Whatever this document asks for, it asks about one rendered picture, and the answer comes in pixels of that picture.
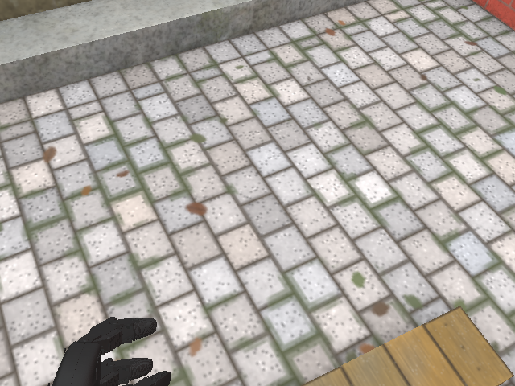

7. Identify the left robot hand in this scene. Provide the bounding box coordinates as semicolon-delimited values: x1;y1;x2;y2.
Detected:
48;317;171;386

